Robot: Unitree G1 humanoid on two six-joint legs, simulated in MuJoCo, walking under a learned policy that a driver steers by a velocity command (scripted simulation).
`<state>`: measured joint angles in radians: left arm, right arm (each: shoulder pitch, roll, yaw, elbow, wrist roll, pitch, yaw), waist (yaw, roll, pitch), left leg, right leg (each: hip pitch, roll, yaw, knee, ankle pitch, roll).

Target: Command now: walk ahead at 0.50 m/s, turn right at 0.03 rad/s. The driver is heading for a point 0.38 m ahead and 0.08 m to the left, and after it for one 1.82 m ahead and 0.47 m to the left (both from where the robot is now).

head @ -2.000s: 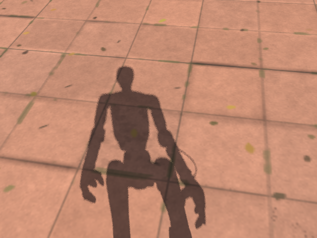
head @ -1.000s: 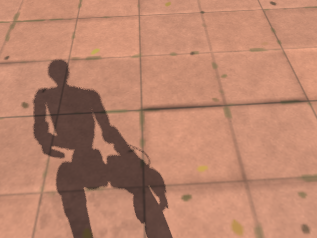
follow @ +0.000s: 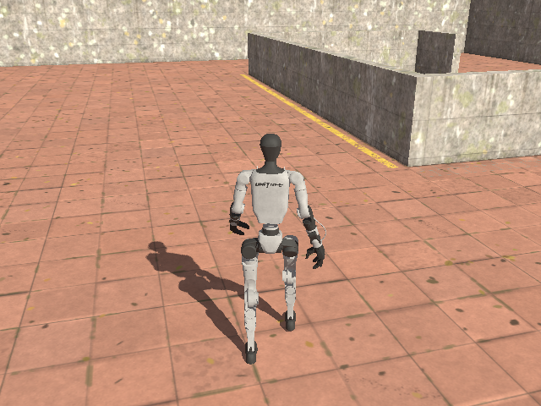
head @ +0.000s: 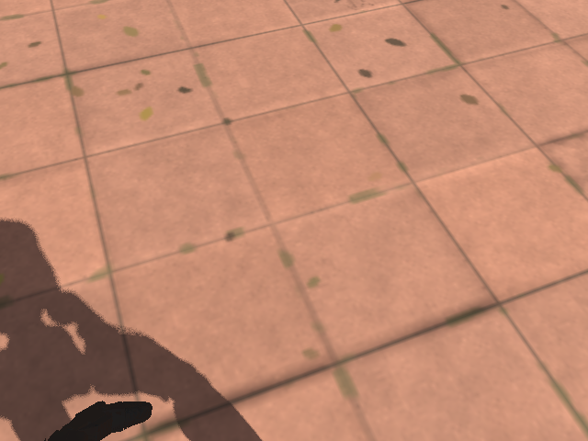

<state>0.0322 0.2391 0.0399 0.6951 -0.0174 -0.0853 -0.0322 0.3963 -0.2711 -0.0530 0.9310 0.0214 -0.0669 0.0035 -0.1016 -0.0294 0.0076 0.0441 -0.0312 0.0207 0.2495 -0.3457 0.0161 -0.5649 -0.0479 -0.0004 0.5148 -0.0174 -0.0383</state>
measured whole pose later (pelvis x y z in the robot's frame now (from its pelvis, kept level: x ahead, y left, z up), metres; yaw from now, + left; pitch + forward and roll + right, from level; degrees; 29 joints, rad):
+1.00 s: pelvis +0.55 +0.09 +0.01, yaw +25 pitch +2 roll +1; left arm 0.05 0.27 0.04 0.73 0.00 -0.10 -0.02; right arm 0.33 -0.27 -0.07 0.75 0.02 -0.06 0.00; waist -0.07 -0.04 0.01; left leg -0.07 -0.10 -0.12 0.35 -0.32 0.07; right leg -0.60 -0.05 0.05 0.54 0.06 0.02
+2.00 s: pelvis +1.04 +0.33 +0.01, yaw +24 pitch +2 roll +2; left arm 0.11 0.28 0.04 0.78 -0.02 -0.06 -0.02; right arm 0.34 -0.27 -0.06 0.83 0.00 -0.09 0.01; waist -0.06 -0.05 0.01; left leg -0.01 -0.06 0.08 0.20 -0.23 0.05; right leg -0.68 -0.11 0.04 0.68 0.06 0.00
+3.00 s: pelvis +1.57 +0.46 +0.01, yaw +3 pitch +2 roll +1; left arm 0.11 0.27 0.04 0.69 0.00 -0.05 0.00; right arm 0.33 -0.26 -0.04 0.86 0.00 -0.06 0.01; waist -0.08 -0.04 0.04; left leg -0.11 -0.05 0.01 0.29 -0.21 0.04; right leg -0.58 -0.05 0.05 0.65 -0.06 0.02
